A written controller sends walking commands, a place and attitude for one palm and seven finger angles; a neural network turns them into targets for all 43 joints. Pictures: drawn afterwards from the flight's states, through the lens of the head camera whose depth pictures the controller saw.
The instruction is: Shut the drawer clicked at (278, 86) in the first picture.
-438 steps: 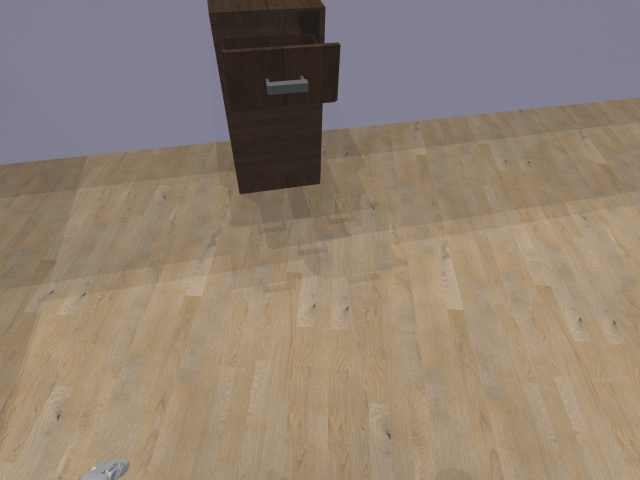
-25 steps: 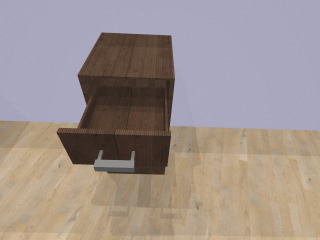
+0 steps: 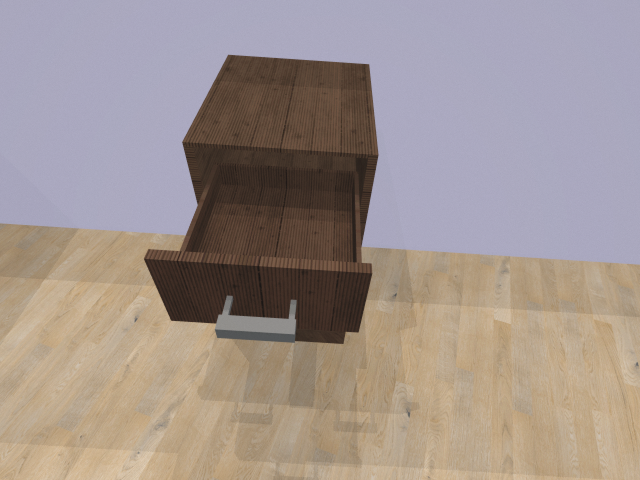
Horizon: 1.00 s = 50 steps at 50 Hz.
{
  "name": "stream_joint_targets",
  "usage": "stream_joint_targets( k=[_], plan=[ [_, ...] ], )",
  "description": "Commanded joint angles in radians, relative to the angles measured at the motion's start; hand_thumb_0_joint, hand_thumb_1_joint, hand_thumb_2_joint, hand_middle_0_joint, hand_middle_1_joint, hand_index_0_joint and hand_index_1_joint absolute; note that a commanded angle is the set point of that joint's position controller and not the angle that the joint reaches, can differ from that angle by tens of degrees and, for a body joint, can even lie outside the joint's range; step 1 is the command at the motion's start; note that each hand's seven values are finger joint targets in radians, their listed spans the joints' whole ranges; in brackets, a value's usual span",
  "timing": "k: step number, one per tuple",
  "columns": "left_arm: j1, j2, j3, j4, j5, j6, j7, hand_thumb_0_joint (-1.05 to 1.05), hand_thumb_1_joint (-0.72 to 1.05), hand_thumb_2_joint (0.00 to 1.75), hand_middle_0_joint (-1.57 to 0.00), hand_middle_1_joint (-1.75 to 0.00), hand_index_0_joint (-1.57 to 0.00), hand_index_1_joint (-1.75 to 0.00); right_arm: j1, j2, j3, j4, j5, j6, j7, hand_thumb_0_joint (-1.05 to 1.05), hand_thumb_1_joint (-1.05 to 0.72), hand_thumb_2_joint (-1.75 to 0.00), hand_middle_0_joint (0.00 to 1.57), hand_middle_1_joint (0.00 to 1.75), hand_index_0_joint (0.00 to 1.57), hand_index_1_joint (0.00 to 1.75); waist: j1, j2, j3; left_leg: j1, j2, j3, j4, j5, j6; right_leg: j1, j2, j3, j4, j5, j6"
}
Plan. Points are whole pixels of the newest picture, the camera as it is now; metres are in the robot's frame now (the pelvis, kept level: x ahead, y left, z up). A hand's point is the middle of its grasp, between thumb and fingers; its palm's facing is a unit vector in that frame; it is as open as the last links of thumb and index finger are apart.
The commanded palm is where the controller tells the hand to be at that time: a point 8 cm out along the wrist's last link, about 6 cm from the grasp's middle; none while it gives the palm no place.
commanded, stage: come to a stop and stand still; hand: left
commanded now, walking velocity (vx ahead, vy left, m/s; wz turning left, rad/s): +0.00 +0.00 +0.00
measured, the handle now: (258, 316) +0.38 +0.13 -0.08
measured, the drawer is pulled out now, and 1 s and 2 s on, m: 0.30 0.30 0.30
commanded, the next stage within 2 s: look again from close up in 0.72 s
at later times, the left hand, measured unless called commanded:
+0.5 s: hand out of the picture +0.00 +0.15 -0.18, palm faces +0.00 -0.99 -0.14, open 7.4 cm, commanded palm none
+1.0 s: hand out of the picture +0.01 +0.15 -0.18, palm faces +0.00 -0.99 -0.14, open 7.4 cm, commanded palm none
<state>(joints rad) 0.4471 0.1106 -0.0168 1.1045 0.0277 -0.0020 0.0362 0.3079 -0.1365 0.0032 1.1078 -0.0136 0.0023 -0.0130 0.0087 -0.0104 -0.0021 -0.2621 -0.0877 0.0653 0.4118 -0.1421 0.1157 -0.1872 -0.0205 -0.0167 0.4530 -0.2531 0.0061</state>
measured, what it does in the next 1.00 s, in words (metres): stands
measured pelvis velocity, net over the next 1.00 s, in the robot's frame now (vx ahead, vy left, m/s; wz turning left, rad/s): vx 0.04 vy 0.00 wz -0.02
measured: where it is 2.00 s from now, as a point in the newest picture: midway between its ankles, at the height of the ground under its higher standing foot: outside the picture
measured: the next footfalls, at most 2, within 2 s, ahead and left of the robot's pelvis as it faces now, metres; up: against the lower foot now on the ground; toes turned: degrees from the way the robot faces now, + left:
none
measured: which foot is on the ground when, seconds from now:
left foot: down 0.00-1.00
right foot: down 0.00-1.00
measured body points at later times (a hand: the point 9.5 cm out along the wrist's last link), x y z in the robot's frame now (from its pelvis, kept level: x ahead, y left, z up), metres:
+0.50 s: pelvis +0.03 +0.00 +0.00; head +0.03 +0.01 +0.45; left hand +0.01 +0.20 -0.16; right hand +0.01 -0.22 -0.15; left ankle +0.05 +0.04 -0.74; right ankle +0.00 -0.14 -0.74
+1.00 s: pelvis +0.04 +0.00 +0.00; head +0.04 +0.01 +0.45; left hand +0.01 +0.20 -0.16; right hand +0.02 -0.22 -0.15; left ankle +0.05 +0.04 -0.74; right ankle +0.00 -0.14 -0.74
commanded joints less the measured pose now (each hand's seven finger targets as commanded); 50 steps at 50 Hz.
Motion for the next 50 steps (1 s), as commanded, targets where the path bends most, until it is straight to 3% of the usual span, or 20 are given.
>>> stream_joint_targets(
  k=[1,3,10,19,23,26,33,41,47,50],
  plan=[
    [0.094,0.06,0.007,-0.016,-0.005,-0.024,0.01,0.0,0.9,0.9,-0.2,-0.3,-0.2,-0.3,0.05,-0.101,-0.017,-0.025,0.008,-0.017,-0.005,0.0,-0.9,-0.9,0.2,0.3,0.2,0.3,-0.007,-0.003,0.109,0.008,0.187,-0.238,-0.181,-0.287,-0.046,-0.107,-0.05,0.068,-0.094,-0.063,-0.047],
    [0.084,0.06,0.005,-0.015,-0.005,-0.024,0.011,0.0,0.9,0.9,-0.2,-0.3,-0.2,-0.3,0.053,-0.101,-0.016,-0.018,0.008,-0.019,-0.006,0.0,-0.9,-0.9,0.2,0.3,0.2,0.3,-0.01,0.004,0.128,0.01,0.188,-0.237,-0.186,-0.275,-0.048,-0.117,-0.051,0.063,-0.092,-0.055,-0.045],
    [0.082,0.062,0.005,-0.009,-0.006,-0.024,0.013,0.0,0.9,0.9,-0.2,-0.3,-0.2,-0.3,0.047,-0.098,-0.011,-0.01,0.009,-0.027,-0.009,0.0,-0.9,-0.9,0.2,0.3,0.2,0.3,-0.005,0.032,0.092,0.048,0.189,-0.228,-0.185,-0.2,-0.051,-0.075,-0.059,0.056,-0.09,0.007,-0.037],
    [0.045,0.072,0.005,-0.016,-0.012,-0.026,0.016,0.0,0.9,0.9,-0.2,-0.3,-0.2,-0.3,0.062,-0.092,-0.004,0.002,0.01,-0.036,-0.012,0.0,-0.9,-0.9,0.2,0.3,0.2,0.3,-0.009,-0.001,0.068,0.101,0.183,-0.194,-0.136,-0.014,-0.051,-0.042,-0.073,0.061,-0.102,0.074,-0.034],
    [0.032,0.078,0.006,-0.019,-0.012,-0.021,0.016,0.0,0.9,0.9,-0.2,-0.3,-0.2,-0.3,0.063,-0.093,-0.004,0.009,0.01,-0.035,-0.013,0.0,-0.9,-0.9,0.2,0.3,0.2,0.3,-0.007,0.019,0.092,0.086,0.185,-0.198,-0.147,-0.02,-0.053,-0.034,-0.07,0.056,-0.102,0.063,-0.032],
    [0.027,0.077,0.007,-0.02,-0.013,-0.021,0.017,0.0,0.9,0.9,-0.2,-0.3,-0.2,-0.3,0.069,-0.09,-0.002,0.012,0.011,-0.036,-0.014,0.0,-0.9,-0.9,0.2,0.3,0.2,0.3,-0.008,-0.006,0.091,0.095,0.185,-0.193,-0.141,0.004,-0.052,-0.029,-0.073,0.057,-0.105,0.075,-0.033],
    [0.021,0.083,0.009,-0.022,-0.014,-0.017,0.017,0.0,0.9,0.9,-0.2,-0.3,-0.2,-0.3,0.075,-0.093,-0.001,0.017,0.011,-0.038,-0.017,0.0,-0.9,-0.9,0.2,0.3,0.2,0.3,-0.005,0.026,0.084,0.122,0.192,-0.194,-0.149,0.056,-0.057,-0.027,-0.071,0.051,-0.094,0.073,-0.028],
    [0.017,0.08,0.009,-0.02,-0.014,-0.02,0.017,0.0,0.9,0.9,-0.2,-0.3,-0.2,-0.3,0.076,-0.089,-0.003,0.018,0.01,-0.038,-0.016,0.0,-0.9,-0.9,0.2,0.3,0.2,0.3,-0.01,-0.02,0.088,0.132,0.182,-0.177,-0.134,0.042,-0.052,-0.031,-0.079,0.064,-0.114,0.08,-0.032],
    [0.018,0.088,0.008,-0.021,-0.014,-0.018,0.016,0.0,0.9,0.9,-0.2,-0.3,-0.2,-0.3,0.075,-0.092,-0.003,0.018,0.012,-0.038,-0.017,0.0,-0.9,-0.9,0.2,0.3,0.2,0.3,-0.01,0.019,0.097,0.126,0.187,-0.179,-0.149,0.031,-0.053,-0.034,-0.075,0.061,-0.111,0.069,-0.032],
    [0.022,0.085,0.006,-0.016,-0.015,-0.019,0.016,0.0,0.9,0.9,-0.2,-0.3,-0.2,-0.3,0.075,-0.092,-0.002,0.018,0.011,-0.039,-0.017,0.0,-0.9,-0.9,0.2,0.3,0.2,0.3,-0.011,0.01,0.088,0.137,0.184,-0.177,-0.141,0.045,-0.054,-0.033,-0.078,0.065,-0.113,0.077,-0.033]
  ],
)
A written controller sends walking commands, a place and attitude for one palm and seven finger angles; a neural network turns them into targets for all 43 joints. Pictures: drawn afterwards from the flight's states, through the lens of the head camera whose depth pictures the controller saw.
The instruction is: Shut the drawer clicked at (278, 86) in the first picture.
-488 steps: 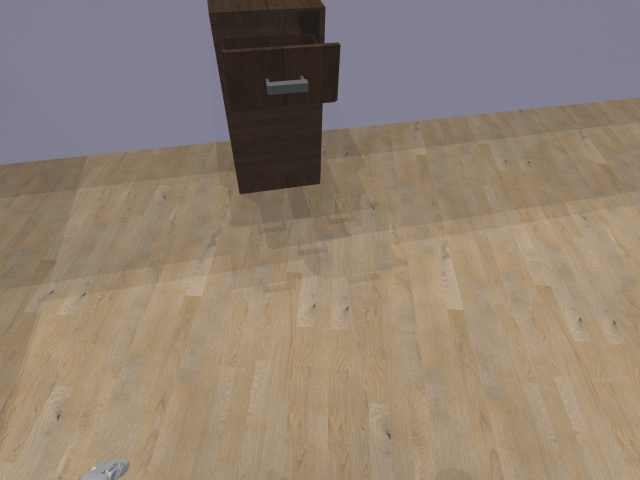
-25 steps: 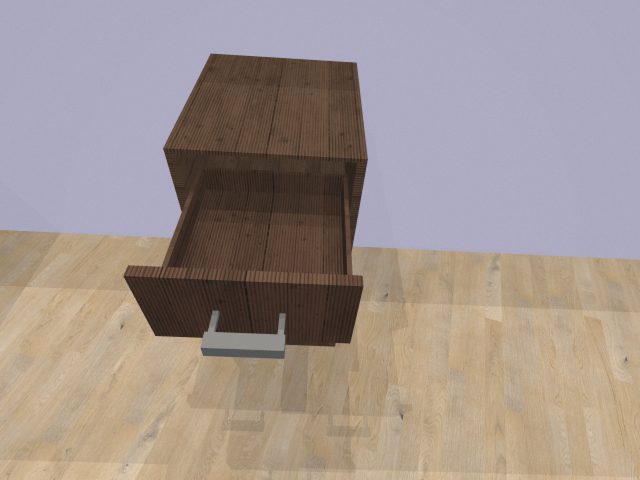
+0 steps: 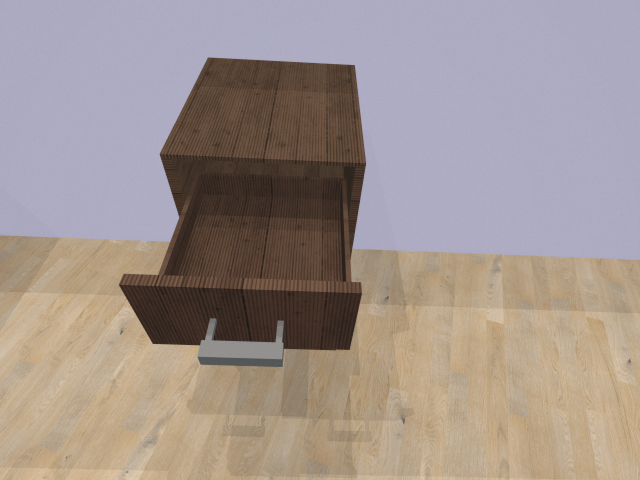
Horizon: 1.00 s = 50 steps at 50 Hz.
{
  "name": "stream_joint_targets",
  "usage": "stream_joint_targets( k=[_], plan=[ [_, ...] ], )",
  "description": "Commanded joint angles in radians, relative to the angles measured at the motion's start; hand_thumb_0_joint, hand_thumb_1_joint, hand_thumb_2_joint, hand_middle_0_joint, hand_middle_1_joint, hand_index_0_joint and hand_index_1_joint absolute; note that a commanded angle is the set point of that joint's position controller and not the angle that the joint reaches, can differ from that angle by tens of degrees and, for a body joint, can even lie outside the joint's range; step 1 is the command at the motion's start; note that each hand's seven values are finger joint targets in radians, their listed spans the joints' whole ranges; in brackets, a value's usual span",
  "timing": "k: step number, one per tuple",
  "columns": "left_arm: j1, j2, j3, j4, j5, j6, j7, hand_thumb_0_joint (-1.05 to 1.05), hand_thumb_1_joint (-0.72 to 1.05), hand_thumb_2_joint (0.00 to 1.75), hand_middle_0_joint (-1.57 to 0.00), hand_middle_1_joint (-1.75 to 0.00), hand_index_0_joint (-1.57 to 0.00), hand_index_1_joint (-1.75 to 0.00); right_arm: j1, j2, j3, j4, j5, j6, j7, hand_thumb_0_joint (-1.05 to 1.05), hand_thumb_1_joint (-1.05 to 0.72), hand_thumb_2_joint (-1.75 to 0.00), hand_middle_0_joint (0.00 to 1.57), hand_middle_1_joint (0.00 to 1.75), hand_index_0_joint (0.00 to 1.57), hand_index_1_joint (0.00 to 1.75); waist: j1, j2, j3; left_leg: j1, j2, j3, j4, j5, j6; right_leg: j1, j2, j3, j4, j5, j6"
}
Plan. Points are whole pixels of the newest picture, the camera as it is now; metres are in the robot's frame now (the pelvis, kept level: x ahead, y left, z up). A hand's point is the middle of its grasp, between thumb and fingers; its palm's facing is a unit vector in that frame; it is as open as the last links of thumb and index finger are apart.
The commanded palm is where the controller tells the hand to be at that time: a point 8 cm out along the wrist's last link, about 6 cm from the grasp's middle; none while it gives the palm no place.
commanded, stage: look again from close up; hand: left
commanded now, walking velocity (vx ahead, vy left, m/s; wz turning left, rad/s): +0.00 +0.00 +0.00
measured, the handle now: (244, 339) +0.34 +0.14 -0.08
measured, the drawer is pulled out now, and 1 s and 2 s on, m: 0.30 0.30 0.30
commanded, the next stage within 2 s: shuffle to correct the standing spot in 0.28 s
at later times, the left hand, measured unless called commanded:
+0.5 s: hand out of the picture -0.03 +0.15 -0.18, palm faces +0.01 -0.99 -0.15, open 7.4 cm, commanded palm none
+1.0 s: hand out of the picture +0.02 +0.07 -0.18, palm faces +0.04 -0.99 -0.14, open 7.4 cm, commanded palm none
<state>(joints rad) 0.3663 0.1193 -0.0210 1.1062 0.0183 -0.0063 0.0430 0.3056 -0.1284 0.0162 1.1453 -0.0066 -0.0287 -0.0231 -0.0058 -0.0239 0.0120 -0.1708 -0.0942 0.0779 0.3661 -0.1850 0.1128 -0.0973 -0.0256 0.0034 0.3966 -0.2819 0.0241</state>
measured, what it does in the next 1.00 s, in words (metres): shifts its weight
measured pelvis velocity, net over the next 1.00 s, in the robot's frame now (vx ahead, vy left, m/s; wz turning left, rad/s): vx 0.05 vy -0.07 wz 0.00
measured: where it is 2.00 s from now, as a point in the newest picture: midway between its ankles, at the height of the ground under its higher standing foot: outside the picture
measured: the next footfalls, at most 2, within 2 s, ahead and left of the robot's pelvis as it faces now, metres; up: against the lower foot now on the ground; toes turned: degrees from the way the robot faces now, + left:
none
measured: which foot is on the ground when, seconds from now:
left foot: down 0.00-1.00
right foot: down 0.00-1.00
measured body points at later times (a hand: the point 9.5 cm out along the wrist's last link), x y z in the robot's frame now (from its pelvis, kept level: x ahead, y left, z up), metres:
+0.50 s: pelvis +0.00 +0.00 +0.00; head +0.01 +0.00 +0.45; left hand -0.03 +0.20 -0.17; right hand -0.02 -0.22 -0.16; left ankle +0.01 +0.04 -0.74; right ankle -0.04 -0.14 -0.74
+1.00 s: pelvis +0.05 -0.07 -0.01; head +0.05 -0.07 +0.44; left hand +0.01 +0.13 -0.17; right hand +0.03 -0.28 -0.17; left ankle +0.01 +0.04 -0.74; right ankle -0.04 -0.14 -0.74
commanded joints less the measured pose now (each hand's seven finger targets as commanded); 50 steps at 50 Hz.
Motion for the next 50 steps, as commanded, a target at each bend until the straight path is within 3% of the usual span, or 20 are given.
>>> stream_joint_targets(
  k=[1,19,22,26,28,31,36,38,40,41,45,48,50],
  plan=[
    [0.106,0.075,0.011,-0.015,-0.005,-0.015,0.009,0.0,0.9,0.9,-0.2,-0.3,-0.2,-0.3,0.074,-0.1,-0.015,-0.018,0.004,-0.008,-0.007,0.0,-0.9,-0.9,0.2,0.3,0.2,0.3,0.004,0.015,0.075,0.049,0.192,-0.188,-0.096,0.074,-0.05,-0.128,-0.074,0.045,-0.058,0.1,-0.051],
    [0.113,0.075,0.009,-0.008,-0.005,-0.014,0.008,0.0,0.9,0.9,-0.2,-0.3,-0.2,-0.3,0.079,-0.101,-0.017,-0.015,0.004,-0.01,-0.008,0.0,-0.9,-0.9,0.2,0.3,0.2,0.3,0.007,0.014,0.089,0.041,0.197,-0.194,-0.111,0.045,-0.049,-0.141,-0.074,0.046,-0.057,0.086,-0.051],
    [0.114,0.068,0.009,-0.006,-0.004,-0.011,0.003,0.0,0.9,0.9,-0.2,-0.3,-0.2,-0.3,0.089,-0.102,-0.022,-0.003,0.003,-0.005,-0.009,0.0,-0.9,-0.9,0.2,0.3,0.2,0.3,0.001,0.008,0.082,0.04,0.216,-0.22,-0.141,-0.113,-0.04,-0.148,-0.051,0.029,-0.036,0.008,-0.05],
    [0.114,0.061,0.011,-0.01,0.006,-0.001,-0.004,0.0,0.9,0.9,-0.2,-0.3,-0.2,-0.3,0.089,-0.127,-0.038,0.002,0.0,0.003,-0.01,0.0,-0.9,-0.9,0.2,0.3,0.2,0.3,0.0,0.064,0.125,0.0,0.266,-0.292,-0.217,-0.334,-0.015,-0.216,-0.017,-0.02,0.051,-0.093,-0.049],
    [0.122,0.061,0.012,-0.01,0.009,0.0,-0.007,0.0,0.9,0.9,-0.2,-0.3,-0.2,-0.3,0.089,-0.13,-0.042,0.002,0.0,0.002,-0.01,0.0,-0.9,-0.9,0.2,0.3,0.2,0.3,0.005,0.08,0.121,-0.008,0.284,-0.303,-0.216,-0.35,0.005,-0.229,-0.017,-0.03,0.08,-0.104,-0.052],
    [0.131,0.052,0.012,-0.007,0.009,-0.007,-0.008,0.0,0.9,0.9,-0.2,-0.3,-0.2,-0.3,0.098,-0.119,-0.044,0.005,-0.002,-0.001,-0.011,0.0,-0.9,-0.9,0.2,0.3,0.2,0.3,0.005,0.047,0.103,0.002,0.282,-0.279,-0.164,-0.245,0.015,-0.22,-0.024,-0.031,0.06,-0.062,-0.059],
    [0.155,0.052,0.013,0.011,0.001,-0.021,-0.001,0.0,0.9,0.9,-0.2,-0.3,-0.2,-0.3,0.103,-0.087,-0.038,0.007,-0.001,-0.011,-0.013,0.0,-0.9,-0.9,0.2,0.3,0.2,0.3,0.002,-0.003,0.073,-0.002,0.225,-0.196,-0.028,0.034,-0.003,-0.139,-0.047,-0.002,0.022,0.087,-0.079],
    [0.159,0.061,0.015,0.01,-0.002,-0.024,0.002,0.0,0.9,0.9,-0.2,-0.3,-0.2,-0.3,0.104,-0.08,-0.035,0.009,-0.001,-0.016,-0.015,0.0,-0.9,-0.9,0.2,0.3,0.2,0.3,-0.001,-0.017,0.047,0.015,0.204,-0.153,0.04,0.184,-0.009,-0.106,-0.057,0.006,0.037,0.199,-0.088],
    [0.159,0.063,0.017,0.006,-0.004,-0.026,0.005,0.0,0.9,0.9,-0.2,-0.3,-0.2,-0.3,0.112,-0.072,-0.032,0.013,-0.001,-0.017,-0.019,0.0,-0.9,-0.9,0.2,0.3,0.2,0.3,-0.005,-0.009,0.021,0.028,0.193,-0.131,0.083,0.25,-0.015,-0.081,-0.067,0.016,0.047,0.299,-0.095],
    [0.157,0.066,0.017,0.005,-0.005,-0.029,0.008,0.0,0.9,0.9,-0.2,-0.3,-0.2,-0.3,0.106,-0.064,-0.027,0.015,0.0,-0.016,-0.02,0.0,-0.9,-0.9,0.2,0.3,0.2,0.3,-0.001,-0.015,0.022,0.018,0.182,-0.118,0.1,0.255,-0.024,-0.063,-0.079,0.03,0.038,0.367,-0.095],
    [0.165,0.095,0.019,0.003,-0.014,-0.047,0.018,0.0,0.9,0.9,-0.2,-0.3,-0.2,-0.3,0.078,-0.045,-0.011,0.006,0.004,-0.01,-0.026,0.0,-0.9,-0.9,0.2,0.3,0.2,0.3,0.006,-0.039,0.018,-0.025,0.15,-0.072,0.125,0.208,-0.067,0.039,-0.148,0.075,0.037,0.938,-0.069],
    [0.153,0.129,0.029,-0.016,-0.016,-0.042,0.024,0.0,0.9,0.9,-0.2,-0.3,-0.2,-0.3,0.067,-0.064,-0.014,-0.016,0.009,0.005,-0.031,0.0,-0.9,-0.9,0.2,0.3,0.2,0.3,0.007,-0.028,0.029,-0.041,0.142,-0.053,0.125,0.187,-0.078,0.063,-0.167,0.079,0.064,1.113,-0.048],
    [0.146,0.148,0.039,-0.029,-0.016,-0.033,0.027,0.0,0.9,0.9,-0.2,-0.3,-0.2,-0.3,0.051,-0.075,-0.022,-0.037,0.012,0.018,-0.032,0.0,-0.9,-0.9,0.2,0.3,0.2,0.3,0.01,-0.035,0.009,-0.049,0.141,-0.039,0.124,0.131,-0.085,0.079,-0.182,0.092,0.078,1.13,-0.048]
  ],
)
